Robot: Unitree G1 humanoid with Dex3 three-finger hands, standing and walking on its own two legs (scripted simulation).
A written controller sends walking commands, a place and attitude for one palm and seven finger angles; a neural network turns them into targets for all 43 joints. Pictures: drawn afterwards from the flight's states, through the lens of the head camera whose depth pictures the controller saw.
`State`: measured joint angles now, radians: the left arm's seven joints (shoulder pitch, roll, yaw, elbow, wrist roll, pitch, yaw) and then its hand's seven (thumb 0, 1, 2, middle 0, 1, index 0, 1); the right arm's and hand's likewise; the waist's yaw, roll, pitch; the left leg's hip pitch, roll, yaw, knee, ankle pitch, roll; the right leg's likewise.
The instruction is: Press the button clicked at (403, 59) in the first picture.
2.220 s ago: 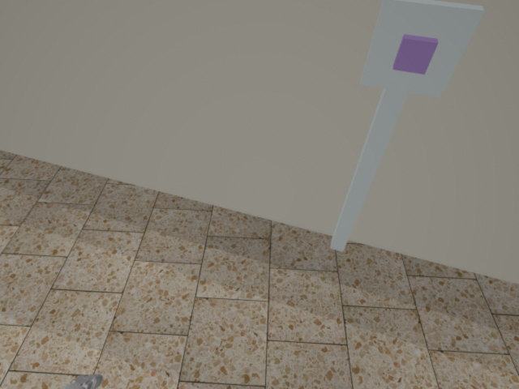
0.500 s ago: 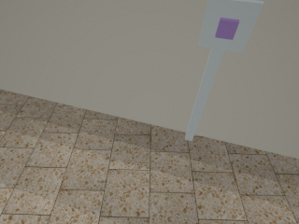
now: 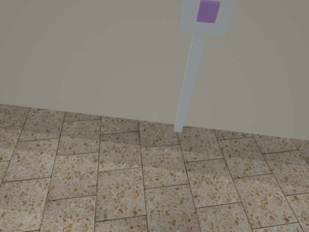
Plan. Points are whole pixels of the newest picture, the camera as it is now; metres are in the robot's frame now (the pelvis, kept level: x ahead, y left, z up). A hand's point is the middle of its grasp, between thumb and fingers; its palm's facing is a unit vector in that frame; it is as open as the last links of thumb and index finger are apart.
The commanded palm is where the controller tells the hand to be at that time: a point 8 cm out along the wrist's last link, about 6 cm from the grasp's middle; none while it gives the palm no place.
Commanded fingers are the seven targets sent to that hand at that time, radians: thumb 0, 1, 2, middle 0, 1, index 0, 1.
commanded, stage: take the last steps up to it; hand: left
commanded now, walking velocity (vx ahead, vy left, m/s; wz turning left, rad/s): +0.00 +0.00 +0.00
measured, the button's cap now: (207, 11) +0.87 -0.17 +0.16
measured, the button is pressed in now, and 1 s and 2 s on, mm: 0 0 0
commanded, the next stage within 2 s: come to a stop and stand still in 1.18 s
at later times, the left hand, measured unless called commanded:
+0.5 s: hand out of the picture +0.05 +0.16 -0.19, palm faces -0.08 -0.99 -0.12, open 7.4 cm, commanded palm none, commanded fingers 0.00 0.90 0.90 -0.20 -0.30 -0.20 -0.30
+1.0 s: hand (143, 162) +0.37 +0.05 -0.17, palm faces -0.28 -0.95 -0.14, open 7.4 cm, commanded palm none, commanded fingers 0.00 0.90 0.90 -0.20 -0.30 -0.20 -0.30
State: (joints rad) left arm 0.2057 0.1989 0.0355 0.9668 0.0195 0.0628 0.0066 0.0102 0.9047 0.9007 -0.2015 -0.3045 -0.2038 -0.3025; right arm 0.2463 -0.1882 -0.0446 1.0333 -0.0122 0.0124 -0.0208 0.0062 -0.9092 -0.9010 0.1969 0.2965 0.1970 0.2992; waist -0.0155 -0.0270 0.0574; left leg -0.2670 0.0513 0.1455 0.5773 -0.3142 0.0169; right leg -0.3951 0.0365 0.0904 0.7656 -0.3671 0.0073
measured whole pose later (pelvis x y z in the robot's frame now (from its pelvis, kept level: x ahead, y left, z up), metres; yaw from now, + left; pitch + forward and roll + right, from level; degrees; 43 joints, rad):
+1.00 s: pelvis +0.24 -0.09 +0.00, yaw -12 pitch +2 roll +0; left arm 0.12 0.18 0.07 1.03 0.03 0.02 -0.04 0.01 0.91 0.90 -0.19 -0.30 -0.19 -0.30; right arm 0.51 -0.08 -0.05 1.17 -0.04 -0.05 -0.02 0.00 -0.91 -0.90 0.20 0.30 0.20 0.30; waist -0.09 -0.01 0.06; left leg -0.02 0.14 0.22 0.39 -0.37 -0.08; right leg -0.51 -0.10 -0.11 0.67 -0.19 0.01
